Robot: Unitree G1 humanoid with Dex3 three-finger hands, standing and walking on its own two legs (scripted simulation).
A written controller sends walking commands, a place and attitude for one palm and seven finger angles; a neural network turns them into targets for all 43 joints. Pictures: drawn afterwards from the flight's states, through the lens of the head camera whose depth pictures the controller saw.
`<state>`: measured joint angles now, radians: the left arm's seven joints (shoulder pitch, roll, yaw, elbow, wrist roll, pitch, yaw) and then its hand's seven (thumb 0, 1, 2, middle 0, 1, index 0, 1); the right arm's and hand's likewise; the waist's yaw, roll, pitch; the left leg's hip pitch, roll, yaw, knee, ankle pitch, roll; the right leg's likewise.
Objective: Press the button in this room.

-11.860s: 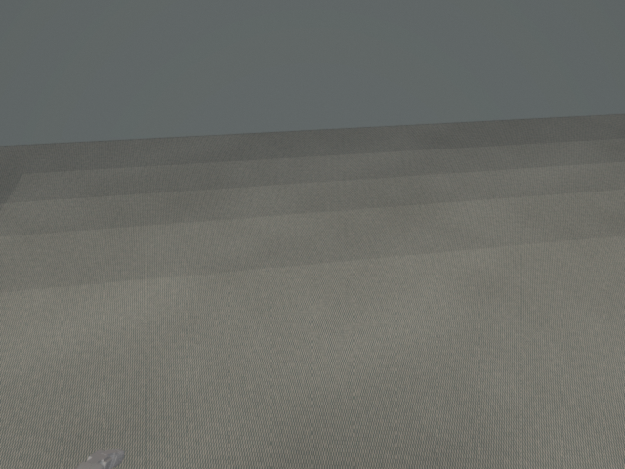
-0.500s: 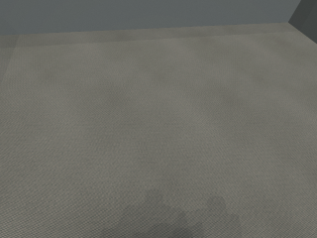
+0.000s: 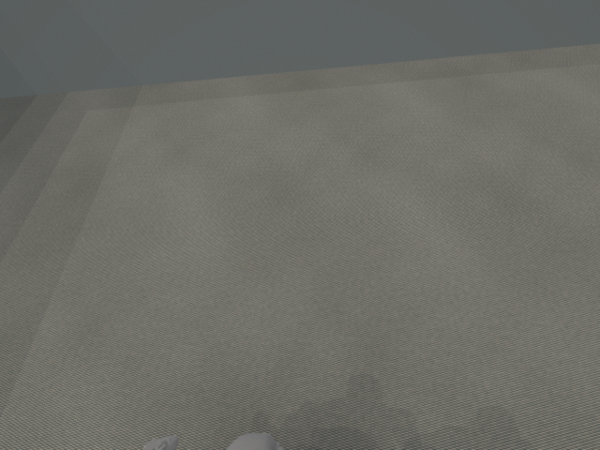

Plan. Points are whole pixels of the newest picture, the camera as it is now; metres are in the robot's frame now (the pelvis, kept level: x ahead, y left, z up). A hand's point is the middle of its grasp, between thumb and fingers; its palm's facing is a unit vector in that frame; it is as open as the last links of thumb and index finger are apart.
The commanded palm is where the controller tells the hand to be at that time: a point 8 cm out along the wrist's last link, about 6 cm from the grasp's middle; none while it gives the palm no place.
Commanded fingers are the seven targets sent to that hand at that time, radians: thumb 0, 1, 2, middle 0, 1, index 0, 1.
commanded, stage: turn or walk to find it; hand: left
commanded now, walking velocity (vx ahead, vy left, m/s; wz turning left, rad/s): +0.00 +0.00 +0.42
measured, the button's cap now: out of the picture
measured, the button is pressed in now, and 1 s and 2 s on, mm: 0 0 0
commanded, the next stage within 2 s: none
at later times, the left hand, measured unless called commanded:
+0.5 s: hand out of the picture -0.02 +0.26 -0.17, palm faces +0.25 -0.93 -0.25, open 7.4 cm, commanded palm none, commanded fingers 0.00 0.90 0.90 -0.20 -0.30 -0.20 -0.30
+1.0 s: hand out of the picture -0.07 +0.19 -0.15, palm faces +0.44 -0.86 -0.25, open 7.3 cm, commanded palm none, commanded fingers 0.00 0.90 0.90 -0.20 -0.30 -0.20 -0.30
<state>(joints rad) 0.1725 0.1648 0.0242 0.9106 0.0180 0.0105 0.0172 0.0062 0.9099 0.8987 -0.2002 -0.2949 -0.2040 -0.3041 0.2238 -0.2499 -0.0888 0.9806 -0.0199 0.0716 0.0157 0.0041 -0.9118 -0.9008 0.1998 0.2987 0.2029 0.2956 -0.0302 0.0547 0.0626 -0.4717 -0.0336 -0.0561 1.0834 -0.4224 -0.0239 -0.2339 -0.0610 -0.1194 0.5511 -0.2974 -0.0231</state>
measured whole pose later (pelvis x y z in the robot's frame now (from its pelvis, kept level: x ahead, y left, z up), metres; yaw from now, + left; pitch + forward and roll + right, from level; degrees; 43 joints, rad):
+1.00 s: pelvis -0.05 -0.01 +0.00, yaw +27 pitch -1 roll +2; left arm 0.21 0.18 0.03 0.94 0.03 0.01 0.01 0.01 0.91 0.90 -0.20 -0.30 -0.21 -0.30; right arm 0.22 -0.25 -0.08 1.00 -0.01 0.08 0.02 0.00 -0.91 -0.90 0.20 0.30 0.20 0.30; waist 0.00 0.00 0.08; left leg -0.37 0.04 0.02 0.92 -0.45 -0.05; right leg -0.24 -0.13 -0.22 0.53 -0.26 -0.02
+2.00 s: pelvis -0.12 -0.04 -0.01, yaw +52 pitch -1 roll +0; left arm 0.26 0.23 0.05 0.99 0.02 0.03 0.01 0.01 0.91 0.90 -0.20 -0.30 -0.21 -0.30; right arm 0.17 -0.23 -0.06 0.98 -0.01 0.04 0.02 0.00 -0.91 -0.90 0.20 0.30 0.20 0.30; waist 0.02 -0.03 0.08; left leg -0.23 0.02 0.06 0.57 -0.32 -0.02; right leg -0.30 -0.16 -0.25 0.65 -0.31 0.02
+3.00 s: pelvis -0.16 -0.09 -0.01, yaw +76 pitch -1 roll +0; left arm 0.25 0.27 0.06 1.01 0.02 0.07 0.02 0.01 0.91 0.90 -0.20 -0.29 -0.20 -0.30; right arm 0.15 -0.20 -0.05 0.96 -0.02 0.02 0.01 0.00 -0.91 -0.90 0.20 0.30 0.20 0.30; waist 0.02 -0.05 0.08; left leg -0.24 0.01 0.04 0.59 -0.33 0.02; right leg -0.41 -0.12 -0.11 0.96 -0.50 0.06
